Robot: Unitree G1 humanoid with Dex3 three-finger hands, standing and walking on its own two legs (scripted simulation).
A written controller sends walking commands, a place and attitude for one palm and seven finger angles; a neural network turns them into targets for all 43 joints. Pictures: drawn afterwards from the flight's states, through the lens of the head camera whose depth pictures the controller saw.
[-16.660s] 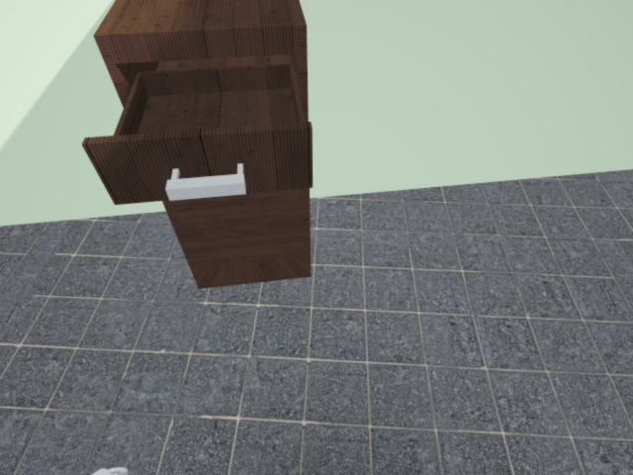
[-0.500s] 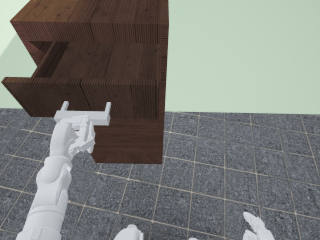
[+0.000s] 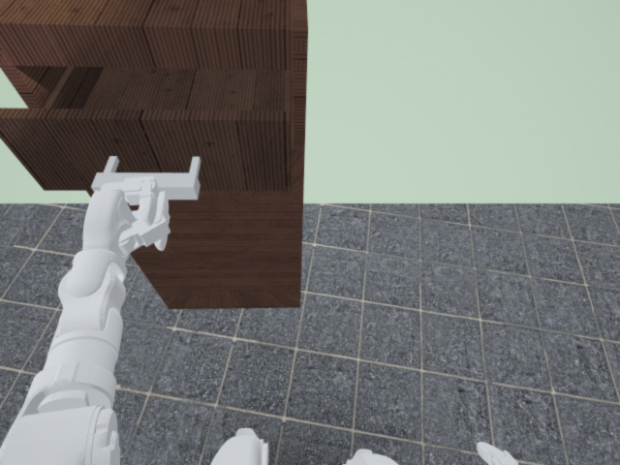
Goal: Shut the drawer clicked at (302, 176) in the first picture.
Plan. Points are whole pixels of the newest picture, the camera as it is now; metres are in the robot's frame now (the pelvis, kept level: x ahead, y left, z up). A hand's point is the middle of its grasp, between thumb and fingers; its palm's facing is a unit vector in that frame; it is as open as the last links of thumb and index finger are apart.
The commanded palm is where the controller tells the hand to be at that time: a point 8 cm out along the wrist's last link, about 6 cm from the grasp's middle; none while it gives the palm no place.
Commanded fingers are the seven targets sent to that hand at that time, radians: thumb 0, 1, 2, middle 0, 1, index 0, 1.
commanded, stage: push the drawer shut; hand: left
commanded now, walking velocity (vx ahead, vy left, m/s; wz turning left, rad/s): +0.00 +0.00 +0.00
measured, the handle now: (151, 174) +0.48 +0.23 +0.07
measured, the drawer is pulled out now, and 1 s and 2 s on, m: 0.11 0.00 0.00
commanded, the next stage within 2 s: pull the fist back off the drawer in 1.30 s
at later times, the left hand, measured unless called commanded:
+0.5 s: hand (170, 184) +0.47 +0.20 +0.07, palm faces +0.02 -1.00 -0.02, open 2.9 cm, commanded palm +0.46 +0.24 +0.08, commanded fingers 0.00 0.90 0.90 -1.40 -1.60 -1.40 -1.60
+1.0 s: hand (177, 159) +0.52 +0.20 +0.07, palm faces +0.03 -1.00 -0.03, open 3.0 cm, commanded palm +0.52 +0.24 +0.08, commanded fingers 0.00 0.90 0.90 -1.40 -1.60 -1.40 -1.60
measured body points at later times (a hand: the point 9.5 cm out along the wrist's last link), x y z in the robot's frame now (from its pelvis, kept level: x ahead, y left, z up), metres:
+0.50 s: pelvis +0.00 +0.01 -0.01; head +0.09 +0.02 +0.43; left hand +0.46 +0.25 +0.07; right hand +0.04 -0.26 -0.12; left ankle +0.06 +0.12 -0.69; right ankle -0.01 -0.10 -0.69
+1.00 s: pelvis +0.00 +0.01 -0.02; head +0.12 +0.03 +0.41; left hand +0.51 +0.25 +0.07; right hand -0.01 -0.26 -0.13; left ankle +0.06 +0.12 -0.69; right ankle -0.01 -0.11 -0.69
